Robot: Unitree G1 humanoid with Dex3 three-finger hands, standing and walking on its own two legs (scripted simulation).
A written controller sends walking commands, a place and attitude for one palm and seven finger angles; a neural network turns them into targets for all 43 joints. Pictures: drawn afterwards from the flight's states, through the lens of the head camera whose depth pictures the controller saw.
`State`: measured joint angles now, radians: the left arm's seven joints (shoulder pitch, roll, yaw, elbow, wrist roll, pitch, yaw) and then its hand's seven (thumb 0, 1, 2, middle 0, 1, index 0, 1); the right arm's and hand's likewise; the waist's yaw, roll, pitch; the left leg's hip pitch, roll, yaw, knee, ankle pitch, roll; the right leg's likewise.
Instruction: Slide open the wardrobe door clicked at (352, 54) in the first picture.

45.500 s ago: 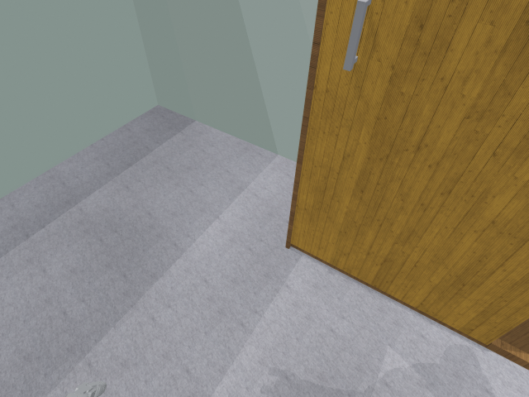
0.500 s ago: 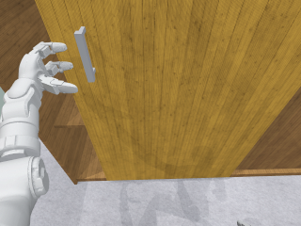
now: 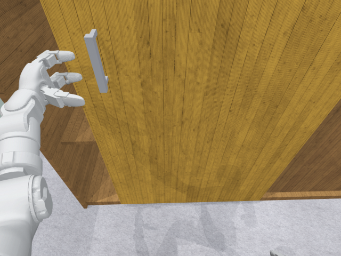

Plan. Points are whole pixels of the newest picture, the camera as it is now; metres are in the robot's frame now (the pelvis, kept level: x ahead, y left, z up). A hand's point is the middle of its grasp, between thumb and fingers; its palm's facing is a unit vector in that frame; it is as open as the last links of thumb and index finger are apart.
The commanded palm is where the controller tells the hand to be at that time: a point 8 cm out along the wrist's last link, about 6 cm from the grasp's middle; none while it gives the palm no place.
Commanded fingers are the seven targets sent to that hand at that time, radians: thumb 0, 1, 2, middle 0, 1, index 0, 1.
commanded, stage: move the hooked fingers beside the handle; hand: left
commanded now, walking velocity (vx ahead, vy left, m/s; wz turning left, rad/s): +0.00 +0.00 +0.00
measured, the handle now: (98, 62) +0.51 +0.19 +0.21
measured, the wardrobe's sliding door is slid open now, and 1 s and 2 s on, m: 0.21 0.21 0.21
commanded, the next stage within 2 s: feel for the door with the fingertips in 1.14 s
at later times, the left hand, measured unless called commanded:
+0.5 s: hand (66, 81) +0.42 +0.23 +0.22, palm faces +0.05 -1.00 +0.01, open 14.0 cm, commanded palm +0.41 +0.28 +0.21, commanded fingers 0.00 -0.50 0.30 -0.30 -1.20 -0.30 -1.20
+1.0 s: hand (68, 80) +0.43 +0.23 +0.21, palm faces +0.08 -1.00 -0.01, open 14.0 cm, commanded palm +0.41 +0.28 +0.21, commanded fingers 0.00 -0.50 0.30 -0.30 -1.20 -0.30 -1.20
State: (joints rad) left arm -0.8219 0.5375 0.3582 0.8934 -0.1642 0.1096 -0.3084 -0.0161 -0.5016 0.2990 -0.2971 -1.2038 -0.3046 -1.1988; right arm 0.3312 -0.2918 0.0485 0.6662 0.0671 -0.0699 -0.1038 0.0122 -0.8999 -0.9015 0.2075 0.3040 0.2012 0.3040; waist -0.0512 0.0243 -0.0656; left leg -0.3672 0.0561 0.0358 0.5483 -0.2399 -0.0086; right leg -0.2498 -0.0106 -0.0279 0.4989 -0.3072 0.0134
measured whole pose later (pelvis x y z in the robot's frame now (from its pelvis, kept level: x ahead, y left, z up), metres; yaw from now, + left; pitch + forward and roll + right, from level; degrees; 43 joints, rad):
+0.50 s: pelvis +0.00 +0.00 +0.00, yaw +0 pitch +2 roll -1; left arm -0.75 0.49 0.35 0.75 -0.19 0.08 -0.31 -0.02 -0.50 0.30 -0.30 -1.20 -0.30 -1.20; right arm 0.32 -0.29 0.05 0.67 0.07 -0.07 -0.11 0.01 -0.90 -0.90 0.21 0.30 0.20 0.30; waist -0.03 0.02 -0.06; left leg -0.34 0.06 0.03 0.54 -0.24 -0.01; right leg -0.22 -0.01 -0.03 0.49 -0.31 0.01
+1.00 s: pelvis +0.00 +0.00 +0.00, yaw +0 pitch +3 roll -1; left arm -0.81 0.54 0.37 0.88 -0.15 0.11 -0.29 -0.02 -0.50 0.30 -0.30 -1.20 -0.30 -1.20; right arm 0.34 -0.29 0.05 0.67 0.07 -0.06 -0.10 0.01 -0.90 -0.90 0.21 0.30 0.20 0.30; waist -0.05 0.03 -0.07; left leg -0.36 0.06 0.04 0.53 -0.23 -0.01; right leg -0.25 0.00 -0.02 0.49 -0.30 0.01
